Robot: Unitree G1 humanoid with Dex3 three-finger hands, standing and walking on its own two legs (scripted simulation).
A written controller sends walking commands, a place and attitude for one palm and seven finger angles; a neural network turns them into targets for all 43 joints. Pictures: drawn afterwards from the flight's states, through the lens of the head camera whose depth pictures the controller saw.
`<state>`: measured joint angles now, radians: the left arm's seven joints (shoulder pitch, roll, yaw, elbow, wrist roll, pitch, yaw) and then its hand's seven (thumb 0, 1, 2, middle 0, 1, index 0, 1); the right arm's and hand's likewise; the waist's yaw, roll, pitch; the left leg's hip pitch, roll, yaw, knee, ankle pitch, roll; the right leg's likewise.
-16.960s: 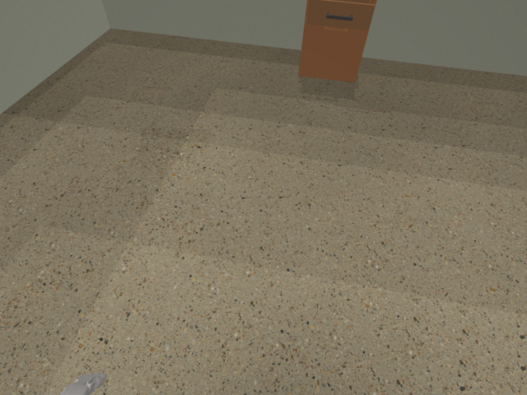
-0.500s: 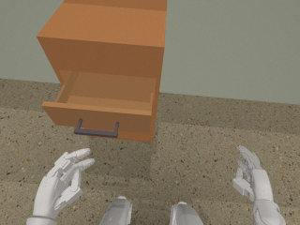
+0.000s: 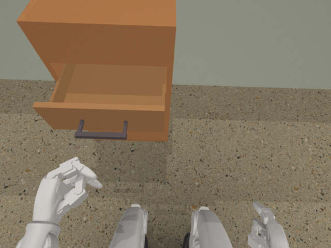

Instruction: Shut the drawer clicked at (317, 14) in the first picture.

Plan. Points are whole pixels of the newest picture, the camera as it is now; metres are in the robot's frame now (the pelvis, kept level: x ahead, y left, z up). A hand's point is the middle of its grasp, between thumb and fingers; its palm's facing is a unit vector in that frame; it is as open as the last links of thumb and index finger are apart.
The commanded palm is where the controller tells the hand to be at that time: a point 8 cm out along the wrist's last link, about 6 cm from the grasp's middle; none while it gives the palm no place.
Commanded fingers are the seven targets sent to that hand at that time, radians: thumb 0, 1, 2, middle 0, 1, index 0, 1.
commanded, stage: raise the hand and make a fist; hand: left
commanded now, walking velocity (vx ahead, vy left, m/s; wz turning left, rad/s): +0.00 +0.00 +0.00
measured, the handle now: (102, 129) +0.45 +0.22 -0.10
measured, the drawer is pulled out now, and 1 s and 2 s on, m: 0.18 0.18 0.18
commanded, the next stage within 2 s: bring the fist close to the handle in 0.98 s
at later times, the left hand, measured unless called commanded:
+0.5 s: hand (93, 191) +0.24 +0.18 +0.00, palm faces -0.02 -1.00 -0.01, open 3.2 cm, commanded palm +0.23 +0.23 +0.00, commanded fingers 0.00 0.90 0.90 -1.40 -1.60 -1.40 -1.60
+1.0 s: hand (96, 187) +0.25 +0.17 +0.00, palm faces +0.00 -1.00 -0.05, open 3.3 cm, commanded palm +0.23 +0.23 +0.00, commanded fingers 0.00 0.90 0.90 -1.40 -1.60 -1.40 -1.60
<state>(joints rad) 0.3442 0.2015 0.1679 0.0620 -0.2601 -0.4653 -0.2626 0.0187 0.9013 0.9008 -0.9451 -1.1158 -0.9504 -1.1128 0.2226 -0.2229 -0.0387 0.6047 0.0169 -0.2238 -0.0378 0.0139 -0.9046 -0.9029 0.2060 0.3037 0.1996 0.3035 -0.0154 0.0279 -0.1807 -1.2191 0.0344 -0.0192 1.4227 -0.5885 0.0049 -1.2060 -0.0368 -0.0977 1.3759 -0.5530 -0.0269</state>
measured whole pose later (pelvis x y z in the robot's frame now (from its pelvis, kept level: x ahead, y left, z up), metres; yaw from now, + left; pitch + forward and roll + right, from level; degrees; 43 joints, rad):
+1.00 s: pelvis +0.01 +0.00 -0.03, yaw +0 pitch +27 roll -3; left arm 0.36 0.20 0.09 -0.02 -0.19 -0.49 -0.16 0.02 0.90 0.90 -1.40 -1.60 -1.40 -1.60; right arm 0.15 -0.23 -0.01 0.49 0.00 -0.11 -0.01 0.01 -0.91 -0.90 0.20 0.30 0.20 0.30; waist -0.01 0.02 -0.21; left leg -1.35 0.03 -0.04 1.53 -0.65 0.01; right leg -1.33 -0.04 -0.11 1.48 -0.61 -0.02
